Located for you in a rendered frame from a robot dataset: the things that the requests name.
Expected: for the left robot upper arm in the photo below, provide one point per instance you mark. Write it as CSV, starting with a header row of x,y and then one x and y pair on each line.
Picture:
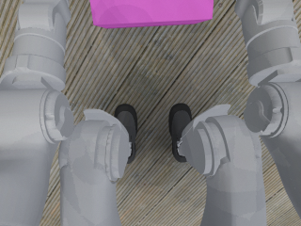
x,y
32,123

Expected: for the carton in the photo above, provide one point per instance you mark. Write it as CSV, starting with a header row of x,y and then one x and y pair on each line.
x,y
143,13

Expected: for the left robot forearm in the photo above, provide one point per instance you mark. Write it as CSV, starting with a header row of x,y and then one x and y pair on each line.
x,y
39,47

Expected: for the right robot upper arm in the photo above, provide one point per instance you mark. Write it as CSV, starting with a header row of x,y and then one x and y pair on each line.
x,y
273,112

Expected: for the robot right shin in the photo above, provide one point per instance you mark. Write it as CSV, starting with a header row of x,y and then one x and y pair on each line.
x,y
217,110

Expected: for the left robot foot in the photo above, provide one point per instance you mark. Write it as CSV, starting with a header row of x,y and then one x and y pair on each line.
x,y
126,114

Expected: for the right robot forearm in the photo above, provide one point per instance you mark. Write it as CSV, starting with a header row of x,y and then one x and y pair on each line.
x,y
271,40

